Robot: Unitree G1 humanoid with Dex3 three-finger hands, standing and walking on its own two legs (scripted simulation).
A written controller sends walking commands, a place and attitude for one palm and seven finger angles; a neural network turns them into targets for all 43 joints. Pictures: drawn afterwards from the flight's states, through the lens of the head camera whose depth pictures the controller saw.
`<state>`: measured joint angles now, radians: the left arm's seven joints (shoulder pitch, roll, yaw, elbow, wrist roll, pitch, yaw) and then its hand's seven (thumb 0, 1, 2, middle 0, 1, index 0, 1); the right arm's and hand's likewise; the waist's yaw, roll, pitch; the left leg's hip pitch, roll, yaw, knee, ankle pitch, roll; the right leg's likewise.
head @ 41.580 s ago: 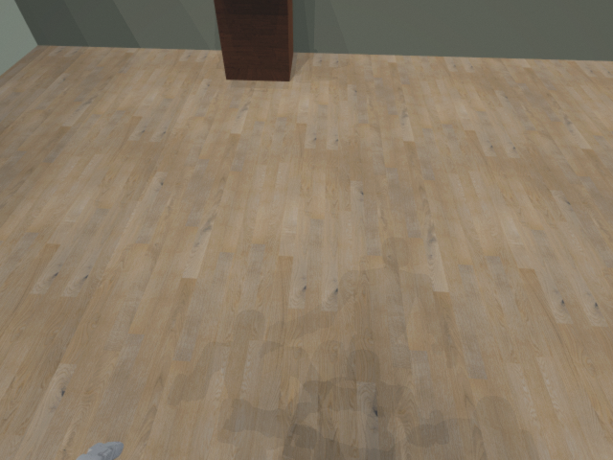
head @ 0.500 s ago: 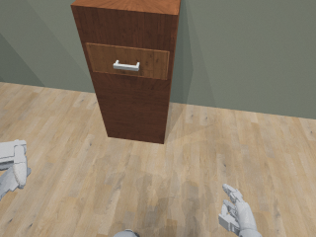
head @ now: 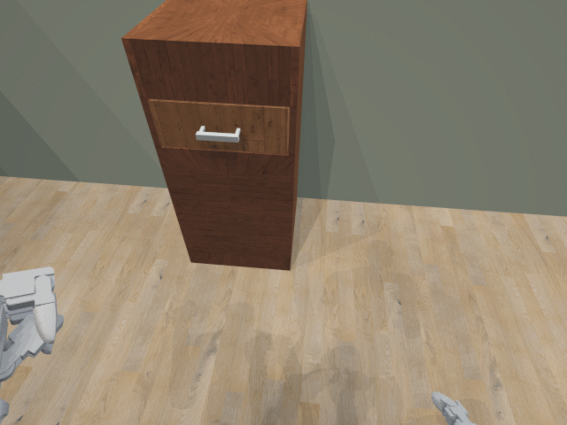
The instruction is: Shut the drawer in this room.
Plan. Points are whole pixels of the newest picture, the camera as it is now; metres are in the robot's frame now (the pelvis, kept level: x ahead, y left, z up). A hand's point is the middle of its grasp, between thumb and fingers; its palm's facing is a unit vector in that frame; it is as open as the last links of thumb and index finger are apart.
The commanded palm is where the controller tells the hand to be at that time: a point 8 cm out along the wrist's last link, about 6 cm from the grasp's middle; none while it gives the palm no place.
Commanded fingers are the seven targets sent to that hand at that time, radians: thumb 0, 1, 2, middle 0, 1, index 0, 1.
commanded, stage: stop stepping back and stand still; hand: left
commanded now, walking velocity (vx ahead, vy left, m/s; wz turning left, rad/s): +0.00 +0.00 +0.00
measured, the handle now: (219, 133) +0.88 +0.22 -0.07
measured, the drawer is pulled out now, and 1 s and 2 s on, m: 0.00 0.00 0.00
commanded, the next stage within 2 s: let the arm hang, fingers relaxed in 0.02 s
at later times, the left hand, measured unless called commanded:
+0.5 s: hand out of the picture +0.00 +0.21 -0.17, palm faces +0.04 -0.98 -0.21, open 3.5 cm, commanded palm none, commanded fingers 0.00 0.90 0.90 -0.60 -0.73 -0.60 -0.73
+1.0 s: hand out of the picture -0.01 +0.18 -0.17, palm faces +0.05 -0.98 -0.18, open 7.2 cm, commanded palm none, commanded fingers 0.00 0.90 0.90 -0.20 -0.30 -0.20 -0.30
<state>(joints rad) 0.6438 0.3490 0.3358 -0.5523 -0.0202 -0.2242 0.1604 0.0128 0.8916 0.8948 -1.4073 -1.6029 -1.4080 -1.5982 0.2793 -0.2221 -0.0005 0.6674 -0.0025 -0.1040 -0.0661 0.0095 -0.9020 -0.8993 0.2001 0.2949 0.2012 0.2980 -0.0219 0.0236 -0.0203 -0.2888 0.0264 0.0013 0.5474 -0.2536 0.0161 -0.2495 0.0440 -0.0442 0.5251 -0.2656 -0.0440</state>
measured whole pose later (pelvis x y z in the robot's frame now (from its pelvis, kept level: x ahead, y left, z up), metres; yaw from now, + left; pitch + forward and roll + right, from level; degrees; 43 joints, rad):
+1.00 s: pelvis -0.01 +0.02 +0.01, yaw +1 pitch -2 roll +0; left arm 0.29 0.11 0.01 1.13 0.02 0.00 0.04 0.00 0.91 0.89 -0.22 -0.33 -0.22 -0.33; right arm 0.33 -0.10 0.00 1.12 -0.01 0.01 -0.03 0.00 -0.91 -0.90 0.20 0.29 0.20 0.30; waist 0.00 0.02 0.03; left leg -0.23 -0.02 0.01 0.44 -0.18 0.03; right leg -0.20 -0.01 -0.04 0.45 -0.22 -0.01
